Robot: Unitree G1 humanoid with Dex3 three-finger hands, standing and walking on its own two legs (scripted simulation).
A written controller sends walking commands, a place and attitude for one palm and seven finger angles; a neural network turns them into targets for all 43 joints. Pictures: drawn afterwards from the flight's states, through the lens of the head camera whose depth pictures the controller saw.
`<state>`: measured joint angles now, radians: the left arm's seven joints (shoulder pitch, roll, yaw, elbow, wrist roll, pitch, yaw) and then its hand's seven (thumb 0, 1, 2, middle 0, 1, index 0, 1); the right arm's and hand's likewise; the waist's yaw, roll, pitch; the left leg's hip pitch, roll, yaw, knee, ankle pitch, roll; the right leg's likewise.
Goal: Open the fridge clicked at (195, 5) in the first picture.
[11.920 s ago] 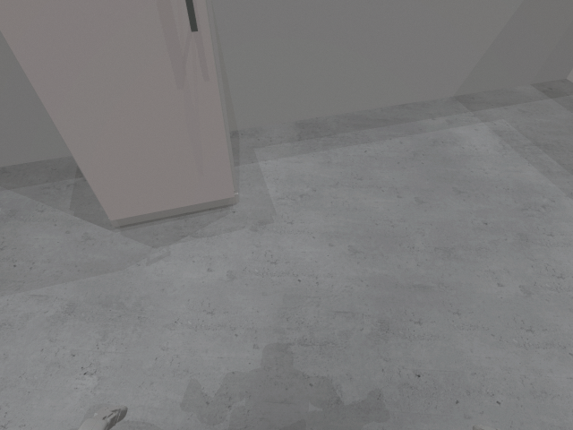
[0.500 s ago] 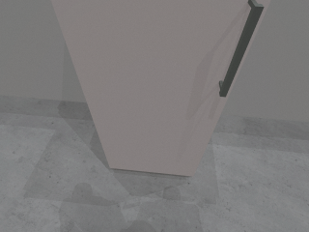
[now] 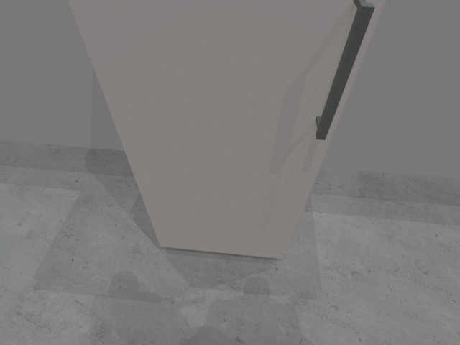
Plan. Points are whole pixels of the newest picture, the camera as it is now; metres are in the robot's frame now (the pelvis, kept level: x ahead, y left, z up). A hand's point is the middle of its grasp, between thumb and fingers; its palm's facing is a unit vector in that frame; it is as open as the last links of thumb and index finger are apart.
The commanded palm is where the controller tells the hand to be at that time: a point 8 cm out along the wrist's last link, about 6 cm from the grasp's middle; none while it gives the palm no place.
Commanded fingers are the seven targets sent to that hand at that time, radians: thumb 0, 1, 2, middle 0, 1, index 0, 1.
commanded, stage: look again from close up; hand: right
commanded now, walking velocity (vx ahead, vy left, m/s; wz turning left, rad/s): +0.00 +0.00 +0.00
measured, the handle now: (337, 77) +0.54 -0.16 +0.20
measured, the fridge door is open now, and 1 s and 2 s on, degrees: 0 0 0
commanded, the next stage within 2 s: shuffle to correct the standing spot in 0.36 s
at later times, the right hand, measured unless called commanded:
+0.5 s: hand out of the picture +0.02 -0.20 -0.17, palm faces +0.01 +0.97 -0.25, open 7.4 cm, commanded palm none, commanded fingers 0.00 -0.90 -0.90 0.20 0.30 0.20 0.30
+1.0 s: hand out of the picture +0.12 -0.17 -0.18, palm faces -0.01 +0.98 -0.21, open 7.3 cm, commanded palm none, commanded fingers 0.00 -0.90 -0.90 0.20 0.30 0.20 0.30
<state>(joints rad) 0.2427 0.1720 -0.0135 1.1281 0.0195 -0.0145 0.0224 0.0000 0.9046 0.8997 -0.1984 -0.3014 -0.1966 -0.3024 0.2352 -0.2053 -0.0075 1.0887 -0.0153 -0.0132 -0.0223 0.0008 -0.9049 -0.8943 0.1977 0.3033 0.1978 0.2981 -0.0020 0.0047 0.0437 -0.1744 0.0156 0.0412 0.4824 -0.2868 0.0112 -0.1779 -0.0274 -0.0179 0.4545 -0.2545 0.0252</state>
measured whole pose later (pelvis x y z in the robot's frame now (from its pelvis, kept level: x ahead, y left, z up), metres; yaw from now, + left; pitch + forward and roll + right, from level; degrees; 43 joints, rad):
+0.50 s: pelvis +0.00 +0.00 +0.00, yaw +0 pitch -1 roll -1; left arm 0.20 0.21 -0.01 1.13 0.02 -0.01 0.02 0.00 0.90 0.90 -0.20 -0.30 -0.20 -0.30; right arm 0.22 -0.22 0.00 1.10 -0.02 -0.01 -0.02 0.00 -0.90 -0.89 0.20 0.30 0.20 0.30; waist -0.01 0.00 0.04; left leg -0.17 0.02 0.04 0.46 -0.27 0.01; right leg -0.17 -0.03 -0.02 0.42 -0.23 0.03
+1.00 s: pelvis +0.08 +0.02 -0.01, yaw -1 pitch +1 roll +0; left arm 0.44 0.09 -0.01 1.16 0.04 -0.04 0.04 0.00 0.90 0.90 -0.20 -0.30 -0.20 -0.30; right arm 0.20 -0.18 -0.05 1.04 -0.02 0.00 0.00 0.01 -0.93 -0.89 0.20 0.30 0.20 0.30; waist 0.05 -0.01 0.10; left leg -0.43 0.04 0.09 0.77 -0.38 0.02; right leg -0.11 -0.06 0.00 0.46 -0.37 0.05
